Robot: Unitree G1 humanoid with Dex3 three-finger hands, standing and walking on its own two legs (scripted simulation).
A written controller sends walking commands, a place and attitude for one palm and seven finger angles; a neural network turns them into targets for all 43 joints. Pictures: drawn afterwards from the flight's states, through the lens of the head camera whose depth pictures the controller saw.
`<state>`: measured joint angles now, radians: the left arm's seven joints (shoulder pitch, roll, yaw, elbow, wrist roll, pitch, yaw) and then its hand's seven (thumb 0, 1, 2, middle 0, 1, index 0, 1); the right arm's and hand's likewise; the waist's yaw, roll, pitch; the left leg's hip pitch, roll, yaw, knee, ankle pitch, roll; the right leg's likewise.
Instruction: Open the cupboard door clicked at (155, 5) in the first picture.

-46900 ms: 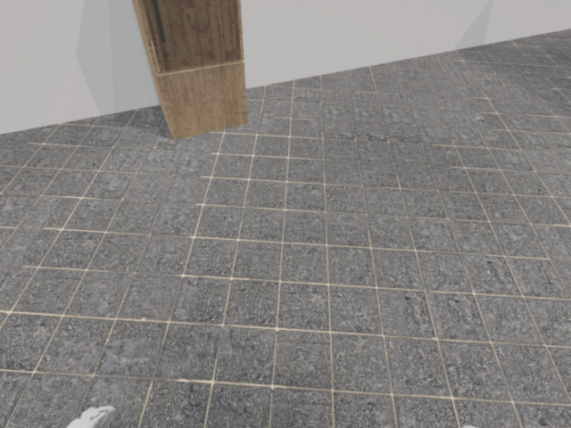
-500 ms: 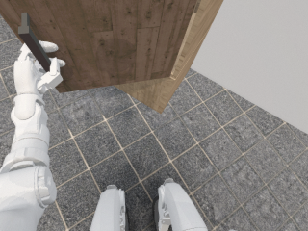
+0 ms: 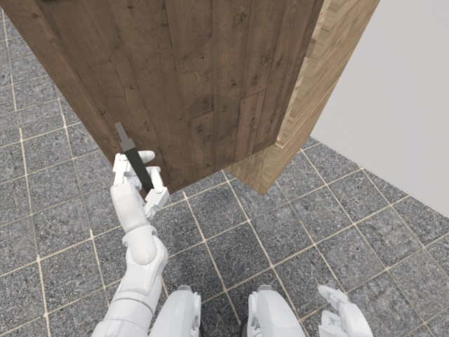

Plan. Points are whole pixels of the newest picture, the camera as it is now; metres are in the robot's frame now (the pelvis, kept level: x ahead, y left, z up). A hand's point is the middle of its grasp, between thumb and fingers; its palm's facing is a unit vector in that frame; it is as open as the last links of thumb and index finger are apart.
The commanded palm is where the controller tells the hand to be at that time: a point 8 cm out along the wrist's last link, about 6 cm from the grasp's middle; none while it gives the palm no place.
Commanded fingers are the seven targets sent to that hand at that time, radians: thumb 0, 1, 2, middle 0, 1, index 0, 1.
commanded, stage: pull the door open along its arc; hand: left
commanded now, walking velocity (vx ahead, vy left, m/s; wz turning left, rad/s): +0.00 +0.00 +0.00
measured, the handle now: (138, 164) +0.41 +0.17 +0.02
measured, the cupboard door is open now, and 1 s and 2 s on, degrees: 68 80 82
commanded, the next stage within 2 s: open thumb and fingers to let go in 0.28 s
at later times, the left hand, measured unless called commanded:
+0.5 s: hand (196, 221) +0.31 +0.06 +0.00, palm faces +0.45 -0.89 -0.05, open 5.8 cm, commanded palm +0.26 +0.10 +0.01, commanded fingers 0.00 0.41 0.69 -0.37 -1.30 -0.37 -1.30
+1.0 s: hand (188, 221) +0.31 +0.07 +0.00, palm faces +0.43 -0.90 -0.02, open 13.7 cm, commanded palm +0.25 +0.11 +0.01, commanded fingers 0.00 -0.50 0.30 -0.22 -0.70 -0.22 -0.70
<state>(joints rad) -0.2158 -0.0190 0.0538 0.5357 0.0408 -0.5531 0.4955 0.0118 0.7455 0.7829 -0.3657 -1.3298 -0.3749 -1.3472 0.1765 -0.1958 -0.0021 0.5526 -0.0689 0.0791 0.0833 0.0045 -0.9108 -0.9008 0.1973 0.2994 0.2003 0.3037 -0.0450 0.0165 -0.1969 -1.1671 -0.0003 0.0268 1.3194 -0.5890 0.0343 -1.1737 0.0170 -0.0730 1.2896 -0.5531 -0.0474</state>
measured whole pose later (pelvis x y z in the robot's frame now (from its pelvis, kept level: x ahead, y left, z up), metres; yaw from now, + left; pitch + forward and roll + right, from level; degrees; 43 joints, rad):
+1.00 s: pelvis +0.00 -0.03 +0.00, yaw +3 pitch +23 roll +0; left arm -0.02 -0.10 -0.13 0.41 0.12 -0.52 0.61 -0.01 -0.40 0.34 -0.29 -1.09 -0.29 -1.09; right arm 0.16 -0.18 -0.01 0.63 -0.09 -0.07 0.03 0.01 -0.91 -0.90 0.20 0.30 0.20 0.30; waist -0.02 0.01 -0.21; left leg -1.15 -0.02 -0.02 1.32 -0.58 -0.01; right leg -1.15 0.00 -0.12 1.31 -0.57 -0.09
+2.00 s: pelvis -0.01 +0.00 -0.02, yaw +2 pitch +22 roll -2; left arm 0.25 0.08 -0.19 0.12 -0.01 -0.53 0.12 -0.02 -0.50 0.30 -0.15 -0.31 -0.16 -0.31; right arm 0.17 -0.20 0.02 0.47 -0.02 0.00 0.03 0.01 -0.91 -0.90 0.20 0.30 0.20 0.30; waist 0.01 0.02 -0.19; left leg -1.18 -0.03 0.00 1.40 -0.61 0.04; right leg -1.17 -0.01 -0.10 1.37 -0.59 -0.05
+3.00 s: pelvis +0.00 +0.00 +0.03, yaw +2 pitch +16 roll -3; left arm 0.58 0.23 0.07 -0.23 -0.23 -0.32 -0.13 -0.02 -0.49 0.30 -0.15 -0.30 -0.15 -0.30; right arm 0.27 -0.22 0.03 0.41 0.04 -0.04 -0.08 0.01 -0.91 -0.90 0.20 0.30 0.20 0.30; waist 0.00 0.05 -0.19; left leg -0.94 -0.01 -0.04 1.22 -0.56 0.03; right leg -0.91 0.02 -0.13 1.15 -0.53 -0.05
